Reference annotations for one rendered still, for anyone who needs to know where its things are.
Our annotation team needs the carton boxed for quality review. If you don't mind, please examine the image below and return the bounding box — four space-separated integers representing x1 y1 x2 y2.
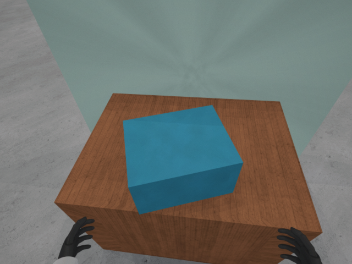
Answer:
123 105 243 214

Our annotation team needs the pedestal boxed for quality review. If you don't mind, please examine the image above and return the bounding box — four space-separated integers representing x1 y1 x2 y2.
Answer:
54 93 323 264

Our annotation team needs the robot right hand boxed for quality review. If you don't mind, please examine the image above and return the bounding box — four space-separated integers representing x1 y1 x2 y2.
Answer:
277 227 322 264

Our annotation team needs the robot left hand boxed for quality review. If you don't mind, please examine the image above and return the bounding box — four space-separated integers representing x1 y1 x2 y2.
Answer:
58 217 95 259

